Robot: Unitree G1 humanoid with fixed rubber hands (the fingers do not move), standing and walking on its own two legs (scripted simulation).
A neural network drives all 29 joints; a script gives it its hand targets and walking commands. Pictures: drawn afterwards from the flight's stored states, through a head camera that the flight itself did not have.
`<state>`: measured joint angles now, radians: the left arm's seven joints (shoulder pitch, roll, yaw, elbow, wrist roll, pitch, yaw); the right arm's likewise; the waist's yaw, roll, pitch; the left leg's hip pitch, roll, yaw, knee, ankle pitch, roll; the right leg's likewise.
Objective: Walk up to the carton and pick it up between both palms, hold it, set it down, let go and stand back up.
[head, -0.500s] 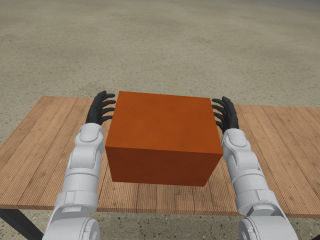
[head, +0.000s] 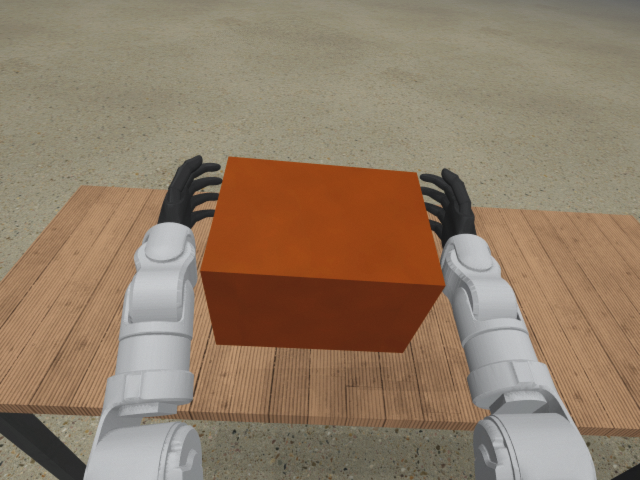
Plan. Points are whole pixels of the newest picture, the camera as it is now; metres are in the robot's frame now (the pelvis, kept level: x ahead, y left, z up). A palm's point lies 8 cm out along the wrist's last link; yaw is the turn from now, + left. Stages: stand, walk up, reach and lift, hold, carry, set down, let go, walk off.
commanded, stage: reach and lift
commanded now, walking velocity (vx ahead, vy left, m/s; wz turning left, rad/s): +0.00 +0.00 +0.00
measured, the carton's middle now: (317, 257) +0.36 -0.01 +0.11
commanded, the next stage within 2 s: hold in 0.52 s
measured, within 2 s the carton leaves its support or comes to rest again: neither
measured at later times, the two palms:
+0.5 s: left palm (165, 221) +0.34 +0.17 +0.19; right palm (454, 229) +0.35 -0.17 +0.18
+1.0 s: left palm (154, 214) +0.34 +0.18 +0.20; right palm (452, 213) +0.35 -0.16 +0.20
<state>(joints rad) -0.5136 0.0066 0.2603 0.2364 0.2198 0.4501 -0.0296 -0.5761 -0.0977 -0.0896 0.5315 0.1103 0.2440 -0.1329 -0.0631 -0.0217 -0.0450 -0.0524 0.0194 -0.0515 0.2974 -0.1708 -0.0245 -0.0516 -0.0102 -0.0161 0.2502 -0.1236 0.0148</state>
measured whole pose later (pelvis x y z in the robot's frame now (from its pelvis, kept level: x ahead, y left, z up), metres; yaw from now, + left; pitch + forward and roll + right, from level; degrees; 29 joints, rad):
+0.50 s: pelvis -0.01 +0.00 +0.00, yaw +0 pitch -7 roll -1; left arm -0.53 0.00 0.28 0.13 0.26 0.58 -0.06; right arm -0.60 -0.09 -0.09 0.49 0.12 0.31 -0.13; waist -0.07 -0.04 -0.01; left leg -0.02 0.01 -0.05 0.30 -0.16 -0.02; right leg -0.02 -0.02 -0.02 0.25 -0.12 0.02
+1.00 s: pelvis -0.01 +0.00 +0.00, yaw +1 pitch -7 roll -1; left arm -0.54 0.02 0.30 0.10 0.26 0.62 -0.08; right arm -0.64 -0.10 -0.06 0.49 0.15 0.33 -0.15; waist -0.07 -0.04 -0.03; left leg -0.02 0.02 -0.06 0.30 -0.17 -0.03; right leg -0.01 -0.01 -0.04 0.25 -0.12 0.01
